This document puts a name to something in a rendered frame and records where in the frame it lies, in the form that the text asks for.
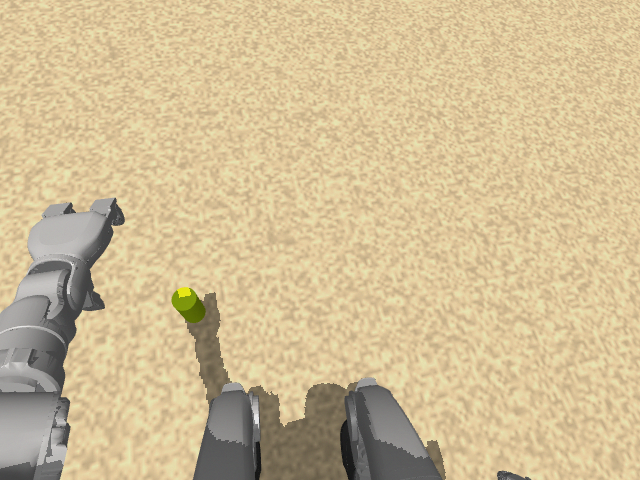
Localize left robot hand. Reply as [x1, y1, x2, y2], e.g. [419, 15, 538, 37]
[27, 198, 125, 311]

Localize left robot arm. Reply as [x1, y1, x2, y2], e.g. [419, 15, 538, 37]
[0, 254, 91, 480]

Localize right robot foot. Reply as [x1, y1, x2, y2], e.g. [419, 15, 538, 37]
[340, 420, 356, 480]

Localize can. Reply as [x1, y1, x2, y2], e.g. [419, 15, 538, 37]
[171, 287, 206, 323]

